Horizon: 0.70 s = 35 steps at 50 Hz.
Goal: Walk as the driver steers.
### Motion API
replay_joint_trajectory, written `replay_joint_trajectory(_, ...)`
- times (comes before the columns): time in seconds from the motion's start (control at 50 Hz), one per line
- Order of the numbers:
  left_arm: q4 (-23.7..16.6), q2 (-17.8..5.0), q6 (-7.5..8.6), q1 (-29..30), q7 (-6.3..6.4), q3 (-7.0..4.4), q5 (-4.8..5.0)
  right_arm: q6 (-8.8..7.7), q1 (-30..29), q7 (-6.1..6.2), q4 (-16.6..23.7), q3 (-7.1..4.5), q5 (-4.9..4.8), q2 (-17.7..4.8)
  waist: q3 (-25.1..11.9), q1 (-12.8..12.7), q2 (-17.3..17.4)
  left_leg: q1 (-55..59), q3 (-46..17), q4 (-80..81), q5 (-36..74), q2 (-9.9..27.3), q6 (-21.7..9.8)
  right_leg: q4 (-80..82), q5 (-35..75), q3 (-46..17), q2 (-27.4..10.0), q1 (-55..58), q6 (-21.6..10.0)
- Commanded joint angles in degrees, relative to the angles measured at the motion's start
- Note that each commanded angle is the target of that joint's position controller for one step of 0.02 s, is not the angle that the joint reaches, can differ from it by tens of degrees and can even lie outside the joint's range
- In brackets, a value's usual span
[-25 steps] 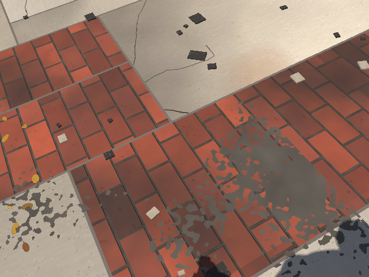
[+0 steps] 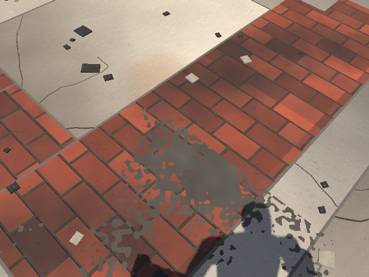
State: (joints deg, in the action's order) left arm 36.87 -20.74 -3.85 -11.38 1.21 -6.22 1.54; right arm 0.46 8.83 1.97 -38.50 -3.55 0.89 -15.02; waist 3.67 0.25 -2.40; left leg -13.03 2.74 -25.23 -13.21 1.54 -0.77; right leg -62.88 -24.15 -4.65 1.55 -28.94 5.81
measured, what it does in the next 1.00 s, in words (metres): walks ahead: right foot, then left foot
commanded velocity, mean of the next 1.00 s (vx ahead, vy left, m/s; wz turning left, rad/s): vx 0.13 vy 0.00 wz -0.13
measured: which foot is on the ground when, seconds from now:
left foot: down 0.00-0.18, up 0.20-0.50, down 0.52-0.80, up 0.82-1.00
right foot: up 0.00-0.16, down 0.18-1.00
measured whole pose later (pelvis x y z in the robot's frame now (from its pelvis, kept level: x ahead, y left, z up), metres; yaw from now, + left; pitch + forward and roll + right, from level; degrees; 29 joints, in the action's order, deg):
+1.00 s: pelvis +0.10 -0.06 +0.00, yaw -5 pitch +2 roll +0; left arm 52.1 -14.2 4.0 -24.9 -0.7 -2.4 0.6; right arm -4.5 9.9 -1.7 -39.5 -2.3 -1.3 -16.8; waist 0.8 -3.9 2.0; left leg -33.8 1.0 -56.0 -15.2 3.9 -1.0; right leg -16.2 -16.9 -0.3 1.7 -0.9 -2.4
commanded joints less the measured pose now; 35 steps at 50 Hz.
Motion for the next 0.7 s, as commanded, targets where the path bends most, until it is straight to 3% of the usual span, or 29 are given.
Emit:
replay_joint_trajectory(0.02, -6.49, -1.55, 1.14, 5.00, -0.41, 0.39, -0.56, 0.03, 0.34, 0.28, 3.07, -3.01, -0.16, -10.98, -6.95, 2.54, 12.02, 11.33, -9.42, 6.33, 21.65, 13.97, -12.56, 7.93, -1.25, 2.00, -2.34, -2.92, 0.71)
replay_joint_trajectory(0.06, -6.41, -0.97, 1.25, 4.39, -0.72, 0.92, -0.85, 0.30, -0.68, -0.41, 2.97, -3.39, -0.72, -12.33, -7.75, 2.26, 12.76, 9.02, -7.97, 5.90, 24.38, 14.41, -12.71, 14.61, -1.81, 4.02, -2.30, 3.18, -0.16)
replay_joint_trajectory(0.12, -5.20, -1.81, 1.11, 1.90, -1.06, 0.70, -0.74, 0.36, -0.76, -1.15, 2.07, -3.30, -2.05, -12.81, -7.88, 1.23, 13.14, 8.02, -7.77, 3.74, 24.20, 14.78, -11.95, 26.28, 3.08, 5.89, -1.21, 9.73, -2.00)
replay_joint_trajectory(0.16, -3.23, -1.87, 1.17, -2.04, -1.28, 0.53, -0.94, 0.19, -0.50, -1.25, 1.01, -2.44, -3.04, -11.09, -7.82, -1.17, 11.36, 3.68, -5.83, -0.16, 19.92, 13.05, -8.17, 41.76, 15.36, 6.77, -0.10, 19.95, -5.14)
replay_joint_trajectory(0.18, -3.34, -3.81, 1.18, -2.79, -0.96, 0.26, -1.08, -0.35, 2.73, -1.58, -0.27, -1.42, -2.10, -8.45, -9.35, -0.73, 6.23, -1.74, -3.07, -4.23, 11.76, 10.53, -3.37, 44.18, 24.36, 1.08, -3.87, 28.27, -6.81)
replay_joint_trajectory(0.2, -4.65, -8.84, 1.12, -3.04, -0.01, -0.34, -1.71, -0.95, 3.73, -2.30, 1.26, 0.52, 1.63, -3.61, -12.28, 1.56, -11.29, -12.43, 2.47, -17.22, -14.56, 4.69, 2.97, 41.58, 46.60, -15.53, -18.62, 36.18, -12.15)
replay_joint_trajectory(0.22, -4.69, -6.16, 2.17, -1.46, -0.58, 0.63, -3.48, -0.61, -0.93, -1.50, 2.38, -0.43, 0.28, -6.66, -11.07, -1.51, -10.91, -13.84, -2.08, -24.18, -24.52, 2.55, 4.74, 42.46, 42.61, -18.49, -23.13, 25.73, -22.28)
replay_joint_trajectory(0.24, -4.45, -4.54, 3.26, 0.62, -1.07, 1.13, -3.65, -0.09, -1.51, -1.01, 1.83, -1.38, -0.99, -9.77, -8.33, -1.42, -7.33, -13.89, -3.68, -29.01, -23.31, 3.12, 5.21, 43.74, 37.37, -15.41, -20.11, 23.10, -22.71)
replay_joint_trajectory(0.28, -3.08, -3.32, 4.32, 3.83, -1.13, 1.62, -2.73, 0.73, 0.20, -0.49, -0.23, -1.91, -0.93, -9.65, -6.44, -0.20, -6.59, -15.05, -4.80, -30.71, -17.65, 3.25, 5.55, 44.01, 31.40, -10.27, -15.07, 22.49, -18.45)
replay_joint_trajectory(0.3, -2.63, -3.11, 4.57, 5.07, -1.03, 1.81, -2.30, 1.09, 1.02, -0.24, -0.60, -2.06, -0.62, -9.67, -5.65, 0.23, -6.39, -14.24, -5.18, -31.36, -14.86, 3.17, 6.13, 43.78, 34.86, -9.23, -14.61, 21.22, -18.19)
replay_joint_trajectory(0.36, -1.23, -0.61, 4.58, 6.11, -0.72, 2.69, -2.33, 1.09, 3.03, -0.38, -1.79, -1.33, -1.09, -7.04, -6.99, 1.00, -5.64, -9.54, -4.55, -26.69, -10.89, 2.85, 6.74, 43.04, 36.63, -5.65, -12.34, 20.56, -17.87)
replay_joint_trajectory(0.4, -0.28, -0.66, 4.32, 6.07, -0.75, 2.68, -2.37, 1.05, 1.08, -0.37, -1.49, -0.69, -1.00, -5.90, -6.60, -0.28, -5.56, -7.14, -3.83, -19.89, -10.93, 2.60, 6.50, 42.60, 33.94, -6.01, -12.08, 20.66, -17.95)
replay_joint_trajectory(0.44, 0.91, -1.08, 4.08, 5.75, -0.86, 2.63, -2.36, 1.02, 0.69, -0.33, -1.45, -0.53, -1.08, -6.14, -6.50, -0.88, -5.35, -4.89, -3.54, -14.26, -11.15, 2.20, 6.12, 42.38, 30.79, -8.05, -12.83, 20.73, -18.58)
replay_joint_trajectory(0.48, 1.92, -0.36, 4.02, 6.99, -0.96, 3.04, -1.91, 0.81, 2.87, -0.39, -2.52, -0.34, -1.05, -5.89, -6.11, 0.73, -4.38, 0.05, -2.88, -4.37, -4.12, 1.59, 5.14, 42.00, 25.69, -8.61, -12.06, 18.90, -17.43)
replay_joint_trajectory(0.5, 2.87, 0.25, 4.15, 6.40, -1.03, 3.30, -1.60, 0.56, 4.04, -0.47, -3.05, -0.10, -0.41, -5.92, -5.72, 1.74, -2.81, 4.54, -3.25, 2.69, 5.15, 1.75, 4.23, 42.14, 21.87, -8.07, -10.88, 16.76, -15.33)
replay_joint_trajectory(0.52, 3.87, 0.99, 4.59, 4.38, -1.09, 3.52, -2.12, 0.34, 4.55, -0.35, -3.11, -0.30, 0.30, -8.06, -6.33, 0.92, 0.01, 8.81, -6.43, 2.94, 14.26, 4.30, 3.14, 41.49, 17.44, -7.12, -8.76, 14.64, -12.46)
replay_joint_trajectory(0.54, 4.39, 0.29, 4.87, 2.39, -1.29, 3.14, -2.59, 0.27, 3.85, -0.30, -3.07, -1.04, 0.01, -11.86, -5.47, -1.74, 5.06, 7.22, -6.54, 0.07, 15.15, 5.70, 1.13, 41.59, 12.58, -3.99, -5.28, 14.13, -10.18)
replay_joint_trajectory(0.56, 4.90, 0.08, 4.60, 3.78, -1.06, 3.16, -2.67, 0.07, 4.05, -0.72, -3.84, -1.05, -0.55, -10.51, -5.69, -0.63, 6.87, 2.53, -5.93, 0.59, 1.77, 4.53, -0.87, 40.85, 5.31, -0.76, -2.32, 17.06, -8.46)
replay_joint_trajectory(0.58, 4.70, -0.79, 4.23, 6.12, -0.75, 2.90, -2.41, -0.21, 3.91, -0.91, -3.81, -0.65, -0.71, -8.80, -4.11, 0.47, 6.19, -0.36, -5.61, 1.86, -10.20, 3.34, -1.57, 38.21, -0.87, 0.34, -1.04, 17.10, -8.24)
replay_joint_trajectory(0.62, 4.83, -0.52, 3.98, 5.40, -0.26, 2.50, -1.44, -1.01, 4.15, -0.52, -3.99, -0.37, -0.64, -8.17, -0.35, -0.01, 8.16, -4.84, -7.55, 3.91, -23.69, 3.50, -2.46, 35.10, -10.59, 0.88, -0.53, 13.20, -9.80)
replay_joint_trajectory(0.66, 5.00, 0.61, 5.10, 4.76, -0.53, 2.45, -0.90, -2.36, 6.90, -0.28, -4.18, -0.31, -1.17, -8.22, 2.37, 0.52, 9.48, -4.19, -12.83, 5.90, -28.76, 6.58, -4.68, 31.85, -10.64, 1.71, -0.26, 8.01, -10.43)
replay_joint_trajectory(0.7, 5.04, 2.80, 6.92, 4.93, -1.34, 2.65, -0.47, -2.99, 9.57, -0.18, -4.79, -1.00, -1.80, -10.63, 2.42, 0.53, 13.33, -1.08, -22.71, 11.16, -31.95, 13.35, -8.65, 25.50, -3.15, 5.74, 0.73, 5.37, -9.83)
